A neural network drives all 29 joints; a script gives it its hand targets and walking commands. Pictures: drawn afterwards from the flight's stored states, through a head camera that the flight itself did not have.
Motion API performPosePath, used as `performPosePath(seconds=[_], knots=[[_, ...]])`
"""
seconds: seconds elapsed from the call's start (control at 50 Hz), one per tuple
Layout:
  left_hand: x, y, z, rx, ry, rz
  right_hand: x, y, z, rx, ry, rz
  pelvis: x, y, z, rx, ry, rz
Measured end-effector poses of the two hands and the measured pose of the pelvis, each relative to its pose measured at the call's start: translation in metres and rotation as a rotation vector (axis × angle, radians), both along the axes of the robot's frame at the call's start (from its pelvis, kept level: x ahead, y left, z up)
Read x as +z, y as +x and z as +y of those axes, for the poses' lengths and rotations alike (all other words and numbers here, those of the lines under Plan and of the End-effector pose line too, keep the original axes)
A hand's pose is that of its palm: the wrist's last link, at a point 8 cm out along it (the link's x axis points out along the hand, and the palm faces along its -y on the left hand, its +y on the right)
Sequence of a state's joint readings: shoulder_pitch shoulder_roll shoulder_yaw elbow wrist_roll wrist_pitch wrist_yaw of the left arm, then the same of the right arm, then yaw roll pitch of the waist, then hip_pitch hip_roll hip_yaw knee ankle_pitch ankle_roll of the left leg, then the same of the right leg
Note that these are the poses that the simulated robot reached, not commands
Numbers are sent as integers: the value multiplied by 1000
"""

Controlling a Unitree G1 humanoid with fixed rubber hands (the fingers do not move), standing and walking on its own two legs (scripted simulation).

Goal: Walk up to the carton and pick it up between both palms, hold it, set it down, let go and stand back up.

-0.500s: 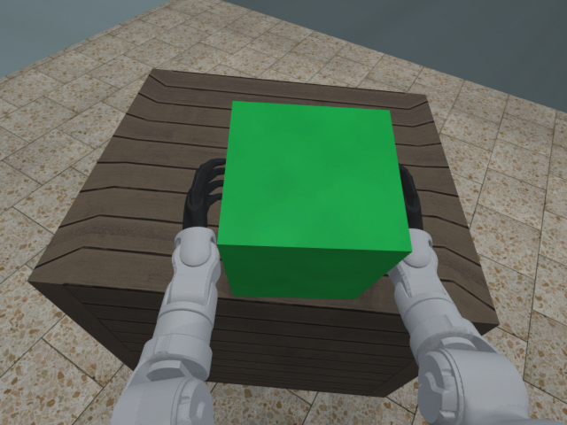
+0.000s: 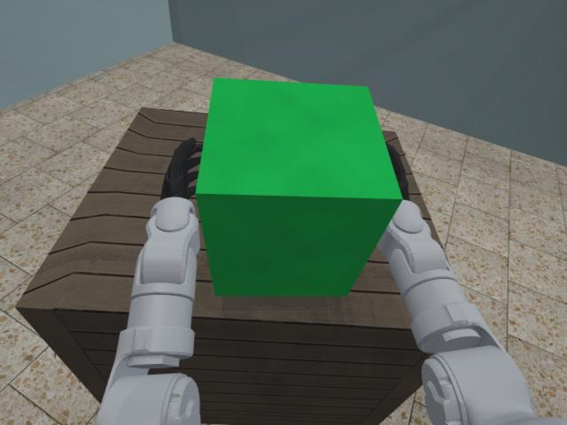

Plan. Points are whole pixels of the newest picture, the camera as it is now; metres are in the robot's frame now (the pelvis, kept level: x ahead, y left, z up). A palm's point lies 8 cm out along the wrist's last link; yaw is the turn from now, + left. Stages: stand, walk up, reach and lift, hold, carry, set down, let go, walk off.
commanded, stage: reach and lift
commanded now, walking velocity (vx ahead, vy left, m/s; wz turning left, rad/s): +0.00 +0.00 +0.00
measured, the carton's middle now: (287, 197) +0.40 +0.01 +0.13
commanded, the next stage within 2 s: hold in 1.38 s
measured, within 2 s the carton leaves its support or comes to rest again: neither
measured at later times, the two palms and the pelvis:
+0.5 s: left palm (170, 177) +0.37 +0.16 +0.18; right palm (396, 205) +0.35 -0.14 +0.17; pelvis -0.02 +0.03 +0.00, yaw -1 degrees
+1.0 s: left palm (167, 164) +0.37 +0.16 +0.20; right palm (401, 178) +0.37 -0.14 +0.20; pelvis -0.01 +0.02 +0.00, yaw +0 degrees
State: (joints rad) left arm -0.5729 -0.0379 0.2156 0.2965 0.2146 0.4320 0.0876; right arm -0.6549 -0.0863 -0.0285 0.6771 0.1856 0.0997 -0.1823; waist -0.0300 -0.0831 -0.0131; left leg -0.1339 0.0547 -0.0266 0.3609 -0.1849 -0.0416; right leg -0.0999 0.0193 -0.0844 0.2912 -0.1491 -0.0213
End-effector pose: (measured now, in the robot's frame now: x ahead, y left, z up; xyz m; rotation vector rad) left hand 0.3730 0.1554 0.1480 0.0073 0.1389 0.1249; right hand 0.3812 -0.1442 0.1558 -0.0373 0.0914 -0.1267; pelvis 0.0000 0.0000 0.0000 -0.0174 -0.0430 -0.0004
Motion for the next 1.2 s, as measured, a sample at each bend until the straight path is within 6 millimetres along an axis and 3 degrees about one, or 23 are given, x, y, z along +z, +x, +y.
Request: performPosePath(seconds=[0.14, 0.38, 0.7, 0.86, 1.2], knots=[[20, -7, 11, -13, 12, -1, 14, -11, 10, -17, 28, -3, -1, -4, 7, 6, 2, -64], [34, -12, 11, -55, 34, 41, 8, -29, 11, -60, 79, 33, -1, -17, 23, 6, 5, -88], [41, 1, -1, -75, 41, 59, 28, -21, -1, -78, 63, 46, -1, -16, 30, -23, -2, -74], [52, -1, 1, -56, 32, 33, 43, -17, 2, -60, 72, 19, -2, -10, 26, -7, -9, -75], [62, 0, 8, -47, 23, 46, 56, -12, 7, -46, 86, 32, -2, -6, 20, 11, -5, -73]])
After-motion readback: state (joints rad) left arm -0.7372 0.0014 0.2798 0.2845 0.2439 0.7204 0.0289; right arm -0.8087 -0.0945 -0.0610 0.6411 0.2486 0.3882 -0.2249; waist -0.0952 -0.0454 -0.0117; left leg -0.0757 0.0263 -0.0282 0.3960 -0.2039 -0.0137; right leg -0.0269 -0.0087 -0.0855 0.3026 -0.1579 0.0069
